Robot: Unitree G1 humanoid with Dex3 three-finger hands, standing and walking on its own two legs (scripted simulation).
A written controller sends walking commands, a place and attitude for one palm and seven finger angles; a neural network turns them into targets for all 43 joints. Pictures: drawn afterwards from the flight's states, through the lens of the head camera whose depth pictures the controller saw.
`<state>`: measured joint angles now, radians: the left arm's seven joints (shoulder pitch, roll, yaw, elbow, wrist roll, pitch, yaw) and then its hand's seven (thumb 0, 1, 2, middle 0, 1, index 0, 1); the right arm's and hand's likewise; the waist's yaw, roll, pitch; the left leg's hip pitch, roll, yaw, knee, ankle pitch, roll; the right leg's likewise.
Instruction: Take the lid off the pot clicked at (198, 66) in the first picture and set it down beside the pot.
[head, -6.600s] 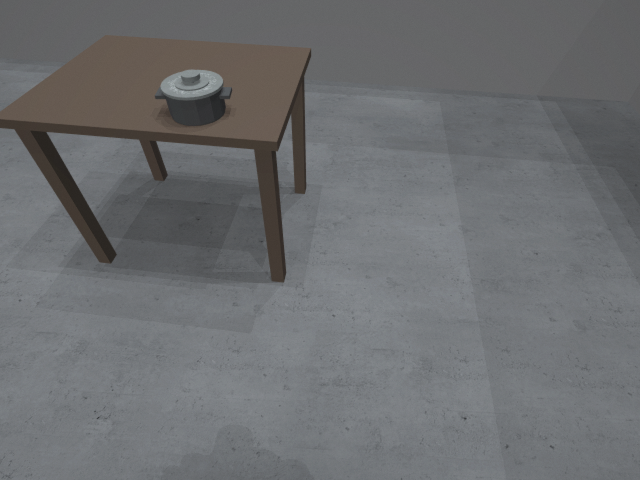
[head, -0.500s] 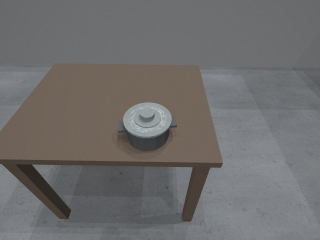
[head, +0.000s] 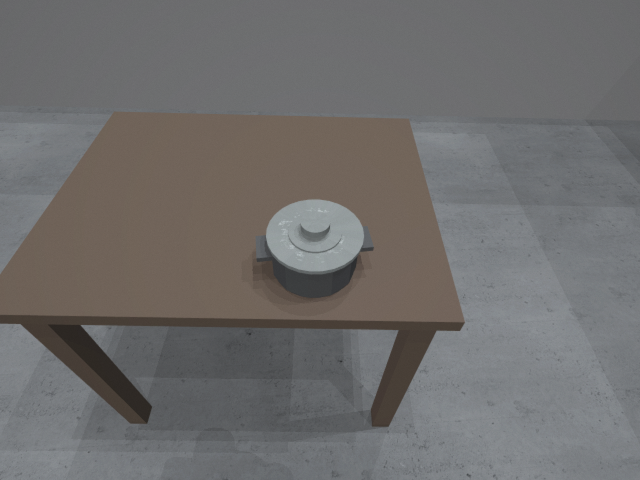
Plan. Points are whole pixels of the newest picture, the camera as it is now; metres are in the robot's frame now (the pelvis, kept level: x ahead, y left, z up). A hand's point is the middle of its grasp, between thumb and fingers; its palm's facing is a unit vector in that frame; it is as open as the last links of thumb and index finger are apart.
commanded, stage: come to a stop and stand still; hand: left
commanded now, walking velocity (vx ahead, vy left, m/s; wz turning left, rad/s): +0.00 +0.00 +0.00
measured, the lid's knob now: (315, 224) +0.51 +0.04 +0.01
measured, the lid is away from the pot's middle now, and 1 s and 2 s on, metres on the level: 0.00 0.00 0.00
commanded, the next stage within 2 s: look again from close up in 0.64 s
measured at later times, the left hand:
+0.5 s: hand out of the picture +0.02 +0.17 -0.18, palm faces +0.01 -0.99 -0.16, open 7.4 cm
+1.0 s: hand out of the picture +0.02 +0.17 -0.18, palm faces +0.01 -0.99 -0.15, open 7.4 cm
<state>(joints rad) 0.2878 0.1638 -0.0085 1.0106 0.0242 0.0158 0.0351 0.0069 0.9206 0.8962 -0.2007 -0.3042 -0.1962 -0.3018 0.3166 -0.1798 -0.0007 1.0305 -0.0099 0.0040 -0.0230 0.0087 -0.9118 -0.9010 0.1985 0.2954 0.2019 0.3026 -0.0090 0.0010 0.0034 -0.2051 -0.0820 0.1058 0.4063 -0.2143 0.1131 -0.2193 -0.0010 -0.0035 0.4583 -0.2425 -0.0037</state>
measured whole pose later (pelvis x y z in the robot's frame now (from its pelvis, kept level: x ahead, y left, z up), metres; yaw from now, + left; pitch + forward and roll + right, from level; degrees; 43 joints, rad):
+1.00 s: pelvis +0.03 +0.01 +0.00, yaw +0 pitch -1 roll -1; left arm 0.31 0.13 -0.02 1.10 0.02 0.01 0.05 0.00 0.91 0.90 -0.20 -0.30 -0.19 -0.30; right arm 0.32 -0.13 0.01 1.13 0.00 -0.02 -0.04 0.01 -0.91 -0.90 0.20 0.30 0.20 0.30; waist 0.00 -0.02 0.01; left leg -0.14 -0.09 0.10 0.39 -0.25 0.12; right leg -0.14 -0.01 0.00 0.42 -0.27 0.02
